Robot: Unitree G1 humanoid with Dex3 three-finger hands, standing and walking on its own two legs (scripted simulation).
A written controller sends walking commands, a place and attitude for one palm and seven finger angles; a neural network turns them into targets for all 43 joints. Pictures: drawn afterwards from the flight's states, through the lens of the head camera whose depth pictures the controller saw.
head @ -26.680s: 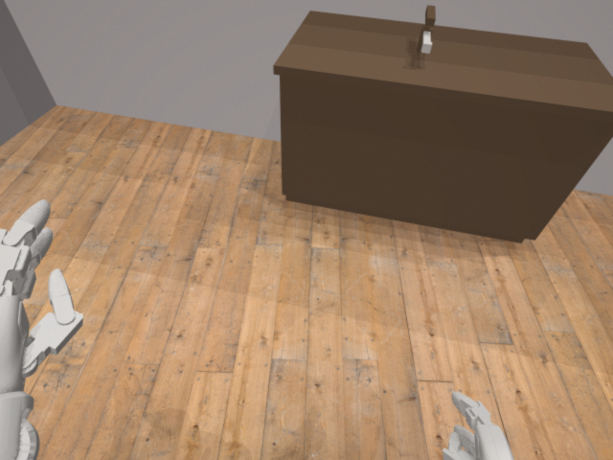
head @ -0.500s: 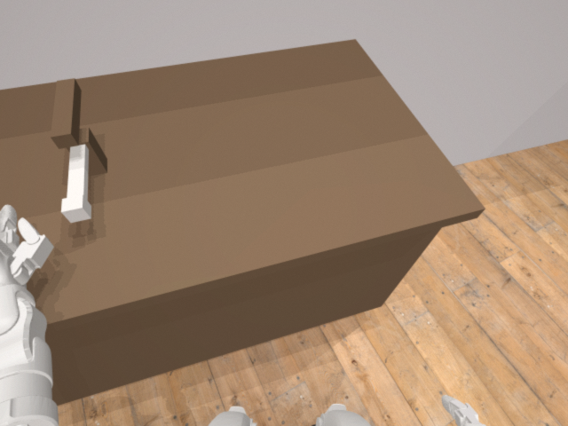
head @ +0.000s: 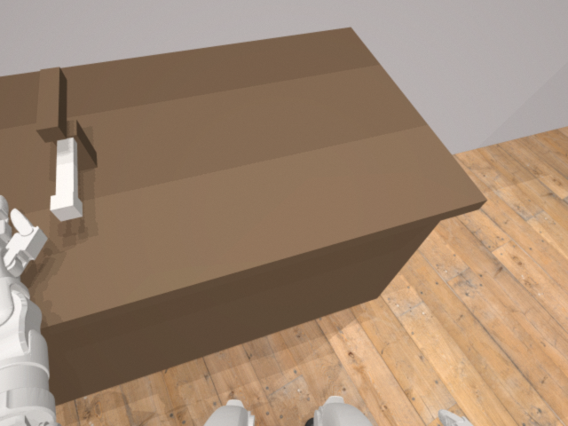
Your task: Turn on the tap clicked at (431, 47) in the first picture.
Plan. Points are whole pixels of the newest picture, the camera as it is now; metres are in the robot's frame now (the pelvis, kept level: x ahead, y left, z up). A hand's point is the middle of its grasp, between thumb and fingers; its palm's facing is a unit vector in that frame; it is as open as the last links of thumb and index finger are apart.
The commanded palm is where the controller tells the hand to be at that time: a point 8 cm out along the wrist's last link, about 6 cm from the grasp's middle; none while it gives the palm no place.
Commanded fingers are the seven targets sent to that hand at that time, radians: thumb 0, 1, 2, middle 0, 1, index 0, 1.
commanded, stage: reach beside the lever's end, fingers flat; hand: left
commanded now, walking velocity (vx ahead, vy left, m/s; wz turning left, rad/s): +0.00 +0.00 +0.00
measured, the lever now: (66, 206) +0.39 +0.32 +0.06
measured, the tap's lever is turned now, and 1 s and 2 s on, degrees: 0 3 36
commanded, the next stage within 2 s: push the lever round in 0.02 s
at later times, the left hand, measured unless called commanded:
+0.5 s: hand (64, 229) +0.35 +0.31 +0.05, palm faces +0.56 -0.82 -0.08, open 7.8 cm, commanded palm +0.31 +0.34 +0.06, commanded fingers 0.00 0.90 0.90 -0.15 -0.15 -0.15 -0.15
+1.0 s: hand (73, 229) +0.35 +0.30 +0.05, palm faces +0.59 -0.81 -0.06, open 7.8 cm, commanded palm +0.31 +0.32 +0.06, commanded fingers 0.00 0.90 0.90 -0.15 -0.15 -0.15 -0.15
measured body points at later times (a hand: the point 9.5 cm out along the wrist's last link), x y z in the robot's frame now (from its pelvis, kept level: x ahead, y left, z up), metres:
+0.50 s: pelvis +0.00 -0.01 +0.00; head +0.08 +0.00 +0.45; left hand +0.32 +0.35 +0.06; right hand +0.13 -0.26 -0.11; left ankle +0.00 +0.10 -0.68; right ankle +0.04 -0.11 -0.68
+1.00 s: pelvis +0.00 -0.02 +0.00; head +0.08 -0.01 +0.45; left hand +0.32 +0.34 +0.06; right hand +0.11 -0.28 -0.11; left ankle +0.00 +0.10 -0.68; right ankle +0.04 -0.11 -0.68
